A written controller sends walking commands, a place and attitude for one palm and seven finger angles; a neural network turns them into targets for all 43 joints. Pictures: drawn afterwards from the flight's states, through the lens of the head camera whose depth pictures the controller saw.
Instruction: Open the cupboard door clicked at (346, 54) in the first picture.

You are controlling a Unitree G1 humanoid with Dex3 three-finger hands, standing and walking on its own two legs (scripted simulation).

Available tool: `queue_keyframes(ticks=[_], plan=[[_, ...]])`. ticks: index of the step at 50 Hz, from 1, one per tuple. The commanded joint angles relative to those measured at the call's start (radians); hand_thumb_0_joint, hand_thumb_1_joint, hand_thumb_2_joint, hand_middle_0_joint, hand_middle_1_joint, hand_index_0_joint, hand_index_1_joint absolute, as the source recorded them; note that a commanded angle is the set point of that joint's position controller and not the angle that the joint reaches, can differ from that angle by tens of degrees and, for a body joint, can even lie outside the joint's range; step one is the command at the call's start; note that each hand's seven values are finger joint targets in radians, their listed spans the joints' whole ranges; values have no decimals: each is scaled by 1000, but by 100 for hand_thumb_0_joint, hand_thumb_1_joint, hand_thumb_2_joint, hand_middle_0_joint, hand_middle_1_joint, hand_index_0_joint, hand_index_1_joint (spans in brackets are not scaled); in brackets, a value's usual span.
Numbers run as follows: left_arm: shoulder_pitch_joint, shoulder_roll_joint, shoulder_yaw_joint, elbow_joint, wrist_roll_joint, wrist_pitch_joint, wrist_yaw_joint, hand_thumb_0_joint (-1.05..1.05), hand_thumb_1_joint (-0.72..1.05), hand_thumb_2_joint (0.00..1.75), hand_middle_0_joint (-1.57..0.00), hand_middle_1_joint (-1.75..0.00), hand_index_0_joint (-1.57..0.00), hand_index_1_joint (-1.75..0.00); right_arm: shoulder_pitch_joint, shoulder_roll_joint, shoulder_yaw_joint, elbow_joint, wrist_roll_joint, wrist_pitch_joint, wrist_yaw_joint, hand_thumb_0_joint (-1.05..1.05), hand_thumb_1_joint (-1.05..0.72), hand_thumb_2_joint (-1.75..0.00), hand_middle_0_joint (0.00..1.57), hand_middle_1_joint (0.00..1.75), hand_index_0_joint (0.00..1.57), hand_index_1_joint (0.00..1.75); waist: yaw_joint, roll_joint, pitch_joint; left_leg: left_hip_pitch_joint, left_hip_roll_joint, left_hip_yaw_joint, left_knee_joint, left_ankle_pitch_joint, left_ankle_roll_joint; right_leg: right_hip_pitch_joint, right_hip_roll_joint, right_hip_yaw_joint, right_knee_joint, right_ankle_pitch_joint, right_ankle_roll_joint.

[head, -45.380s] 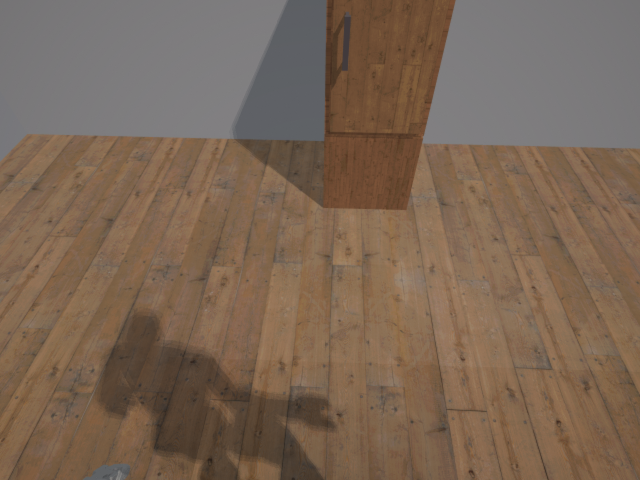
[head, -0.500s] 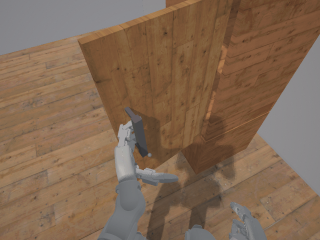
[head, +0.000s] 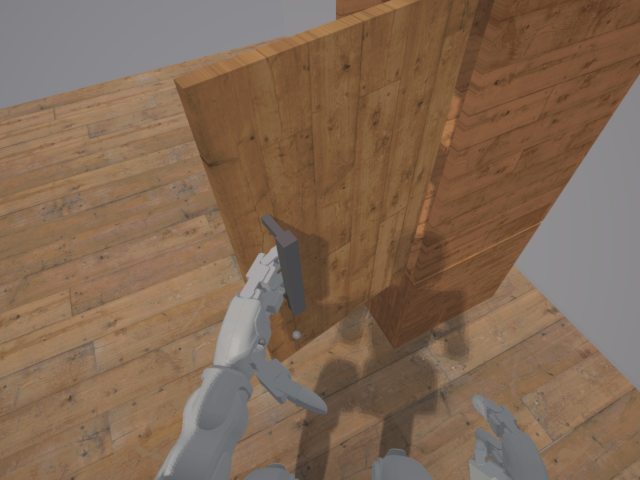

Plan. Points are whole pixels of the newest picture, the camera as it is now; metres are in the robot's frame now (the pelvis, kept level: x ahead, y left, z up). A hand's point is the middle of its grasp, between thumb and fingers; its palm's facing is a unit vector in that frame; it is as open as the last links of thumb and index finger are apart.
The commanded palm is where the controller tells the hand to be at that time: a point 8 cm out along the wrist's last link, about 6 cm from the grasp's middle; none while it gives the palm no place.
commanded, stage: slide the hand sideways off the handle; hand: left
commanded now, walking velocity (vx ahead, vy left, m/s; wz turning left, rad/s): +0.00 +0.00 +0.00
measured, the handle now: (284, 268) +0.36 +0.06 +0.06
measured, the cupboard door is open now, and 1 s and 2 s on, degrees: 100 100 100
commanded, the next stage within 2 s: draw the hand back to the body in 0.84 s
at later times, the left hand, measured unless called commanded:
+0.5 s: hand (247, 372) +0.24 +0.09 +0.05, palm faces -0.19 -0.98 -0.02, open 16.3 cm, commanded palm +0.22 +0.16 +0.05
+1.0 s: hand (206, 400) +0.21 +0.13 +0.05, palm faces -0.19 -0.98 -0.02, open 16.3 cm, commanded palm +0.19 +0.20 +0.06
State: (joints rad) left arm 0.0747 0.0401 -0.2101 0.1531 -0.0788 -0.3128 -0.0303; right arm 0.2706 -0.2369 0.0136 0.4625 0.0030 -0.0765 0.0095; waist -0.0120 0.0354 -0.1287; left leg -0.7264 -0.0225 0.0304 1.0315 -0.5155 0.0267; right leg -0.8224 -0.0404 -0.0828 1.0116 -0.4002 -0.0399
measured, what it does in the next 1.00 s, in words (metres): stands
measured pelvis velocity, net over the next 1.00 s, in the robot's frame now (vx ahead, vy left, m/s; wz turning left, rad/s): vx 0.01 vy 0.01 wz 0.00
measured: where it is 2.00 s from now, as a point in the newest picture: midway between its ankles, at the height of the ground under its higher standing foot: outside the picture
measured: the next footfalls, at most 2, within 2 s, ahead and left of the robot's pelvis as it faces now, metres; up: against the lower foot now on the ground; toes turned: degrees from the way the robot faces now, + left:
none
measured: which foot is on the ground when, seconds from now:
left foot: down 0.00-1.00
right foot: down 0.00-1.00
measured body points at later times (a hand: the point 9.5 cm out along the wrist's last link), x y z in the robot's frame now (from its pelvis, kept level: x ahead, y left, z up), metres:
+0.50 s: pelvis +0.02 +0.01 -0.01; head +0.08 +0.00 +0.43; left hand +0.24 +0.15 +0.05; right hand +0.21 -0.21 -0.09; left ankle +0.00 +0.10 -0.67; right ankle +0.06 -0.10 -0.67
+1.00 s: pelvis +0.01 +0.01 -0.02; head +0.06 +0.01 +0.43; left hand +0.21 +0.19 +0.05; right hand +0.20 -0.22 -0.08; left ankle +0.00 +0.10 -0.67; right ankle +0.06 -0.10 -0.67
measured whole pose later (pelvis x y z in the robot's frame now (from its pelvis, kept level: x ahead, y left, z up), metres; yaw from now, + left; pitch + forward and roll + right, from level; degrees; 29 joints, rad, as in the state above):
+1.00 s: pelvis +0.01 +0.01 -0.02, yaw +0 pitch +14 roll -2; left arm 0.52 0.21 -0.03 -0.25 -0.19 -0.30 -0.24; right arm 0.27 -0.23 0.01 0.39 0.02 -0.10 -0.04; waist 0.00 0.04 -0.16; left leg -0.83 0.00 0.00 1.19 -0.61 0.03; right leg -0.90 -0.02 -0.11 1.12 -0.47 -0.03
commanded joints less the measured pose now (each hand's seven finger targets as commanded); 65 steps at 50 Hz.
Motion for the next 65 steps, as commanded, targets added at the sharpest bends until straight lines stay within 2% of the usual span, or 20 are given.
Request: queue_keyframes(ticks=[1, 3, 10, 13, 16, 19, 21, 26, 29, 32, 35, 39, 42, 45, 47, 49, 52, 57, 61, 65], plan=[[-44, 58, 19, -283, 49, -72, 6, 0, -50, 30, -15, -30, -15, -30, -64, -98, -43, -178, -1, -42, 7, 0, -90, -90, 20, 30, 20, 30, 8, -102, -220, -29, -6, -54, -140, 171, -9, 243, 15, 67, -113, 122, -3], [-18, 66, 28, -328, 47, -67, 3, 0, -50, 30, -15, -30, -15, -30, -61, -92, -42, -190, 0, -37, 8, 0, -90, -90, 20, 30, 20, 30, 11, -66, -230, -26, -7, -50, -137, 172, -11, 247, 15, 69, -106, 129, -3], [106, 79, 47, -480, 0, -58, -19, 0, -50, 30, -15, -30, -15, -30, -52, -87, -40, -217, 7, -44, -9, 0, -90, -90, 20, 30, 20, 30, -1, -71, -249, -7, -3, -58, -116, 219, -13, 252, 26, 57, -92, 182, 2], [165, 80, 33, -514, -2, -66, -38, 0, -50, 30, -15, -30, -15, -30, -47, -88, -39, -215, 7, -55, -13, 0, -90, -90, 20, 30, 20, 30, -12, -50, -241, -7, 0, -67, -100, 250, -16, 225, 28, 49, -73, 208, 3], [212, 101, 46, -517, -3, -60, -63, 0, -50, 30, -15, -30, -15, -30, -36, -94, -41, -216, 8, -61, -18, 0, -90, -90, 20, 30, 20, 30, -21, -72, -225, -23, 1, -71, -84, 254, -15, 208, 30, 47, -65, 207, 4], [244, 111, 53, -540, -8, -48, -83, 0, -50, 30, -15, -30, -15, -30, -34, -94, -41, -227, 8, -63, -21, 0, -90, -90, 20, 30, 20, 30, -17, -56, -222, -29, -1, -73, -79, 235, -17, 189, 29, 43, -58, 181, 6], [292, 156, 109, -544, -18, -38, -90, 0, -50, 30, -15, -30, -15, -30, -38, -97, -42, -232, 9, -62, -26, 0, -90, -90, 20, 30, 20, 30, -1, -69, -236, -47, -4, -68, -72, 240, -16, 214, 30, 50, -57, 187, 4], [319, 162, 132, -609, -53, -48, -115, 0, -50, 30, -15, -30, -15, -30, -39, -96, -41, -242, 13, -68, -34, 0, -90, -90, 20, 30, 20, 30, -5, -49, -245, -51, -6, -65, -57, 262, -17, 223, 32, 53, -49, 211, 4], [404, 149, 125, -619, -71, -57, -140, 0, -50, 30, -15, -30, -15, -30, -33, -94, -47, -248, 17, -73, -33, 0, -90, -90, 20, 30, 20, 30, -1, -43, -243, -37, -3, -69, -57, 291, -22, 211, 35, 42, -39, 232, 7], [418, 193, 172, -596, -76, -50, -160, 0, -50, 30, -15, -30, -15, -30, -38, -98, -51, -244, 17, -68, -39, 0, -90, -90, 20, 30, 20, 30, -4, -69, -210, -83, -3, -64, -46, 238, -19, 207, 34, 53, -52, 184, 9], [440, 206, 202, -589, -90, -49, -177, 0, -50, 30, -15, -30, -15, -30, -42, -98, -52, -247, 21, -67, -45, 0, -90, -90, 20, 30, 20, 30, -1, -47, -186, -92, -3, -63, -48, 197, -20, 181, 37, 52, -57, 129, 8], [440, 241, 248, -624, -118, -64, -193, 0, -50, 30, -15, -30, -15, -30, -51, -100, -52, -247, 25, -72, -54, 0, -90, -90, 20, 30, 20, 30, 6, -20, -212, -87, -4, -62, -44, 203, -21, 196, 38, 57, -56, 126, 5], [441, 218, 221, -634, -135, -71, -212, 0, -50, 30, -15, -30, -15, -30, -54, -102, -51, -244, 26, -81, -56, 0, -90, -90, 20, 30, 20, 30, -8, -28, -203, -87, -3, -66, -36, 207, -19, 182, 40, 54, -57, 127, 8], [404, 214, 200, -622, -133, -70, -217, 0, -50, 30, -15, -30, -15, -30, -53, -110, -48, -239, 27, -90, -58, 0, -90, -90, 20, 30, 20, 30, -22, -24, -165, -100, 0, -74, -39, 145, -19, 137, 41, 51, -65, 43, 9], [406, 234, 221, -615, -126, -64, -211, 0, -50, 30, -15, -30, -15, -30, -54, -111, -51, -239, 24, -92, -60, 0, -90, -90, 20, 30, 20, 30, -11, -38, -186, -109, 0, -74, -35, 145, -18, 147, 38, 54, -62, 35, 8], [406, 294, 284, -654, -127, -49, -200, 0, -50, 30, -15, -30, -15, -30, -52, -112, -51, -249, 30, -85, -63, 0, -90, -90, 20, 30, 20, 30, 6, -18, -205, -89, -1, -69, -62, 131, -17, 180, 38, 59, -84, 12, 8], [441, 307, 313, -706, -137, -15, -186, 0, -50, 30, -15, -30, -15, -30, -55, -103, -44, -258, 38, -80, -68, 0, -90, -90, 20, 30, 20, 30, 21, 24, -227, -27, -2, -70, -105, 183, -17, 235, 44, 46, -102, 72, 5], [445, 288, 322, -653, -172, 33, -208, 0, -50, 30, -15, -30, -15, -30, -62, -107, -33, -240, 46, -83, -76, 0, -90, -90, 20, 30, 20, 30, -6, -39, -125, -20, 4, -70, -144, 150, -14, 256, 47, 42, -175, 41, 16], [431, 316, 352, -658, -191, 51, -238, 0, -50, 30, -15, -30, -15, -30, -70, -116, -27, -231, 48, -102, -79, 0, -90, -90, 20, 30, 20, 30, -3, -22, -89, 16, 8, -79, -181, 136, -14, 274, 48, 40, -209, 19, 13], [424, 341, 393, -695, -205, 65, -248, 0, -50, 30, -15, -30, -15, -30, -67, -115, -23, -222, 52, -127, -80, 0, -90, -90, 20, 30, 20, 30, 8, 16, -100, 73, 12, -83, -216, 168, -18, 307, 49, 25, -224, 62, 15]])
